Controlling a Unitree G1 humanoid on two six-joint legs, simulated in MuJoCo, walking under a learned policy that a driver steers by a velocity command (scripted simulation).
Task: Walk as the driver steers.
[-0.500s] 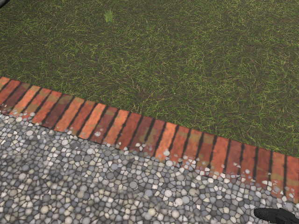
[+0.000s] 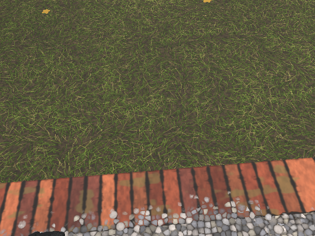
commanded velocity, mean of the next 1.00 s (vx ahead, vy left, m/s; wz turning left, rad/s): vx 0.06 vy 0.00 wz -0.24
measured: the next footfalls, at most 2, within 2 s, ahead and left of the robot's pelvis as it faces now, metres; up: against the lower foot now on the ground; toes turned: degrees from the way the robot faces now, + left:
left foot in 0.46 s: +0.19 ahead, +0.15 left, +0.00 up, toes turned -13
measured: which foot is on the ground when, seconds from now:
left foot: up 0.00-0.44, down 0.46-1.00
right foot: down 0.00-1.00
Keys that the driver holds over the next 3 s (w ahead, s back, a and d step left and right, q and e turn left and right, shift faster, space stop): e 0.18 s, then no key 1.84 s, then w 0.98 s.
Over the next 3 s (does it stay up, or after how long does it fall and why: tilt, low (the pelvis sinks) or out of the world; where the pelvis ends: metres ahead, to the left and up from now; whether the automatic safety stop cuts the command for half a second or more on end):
stays up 0.52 -0.03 0.03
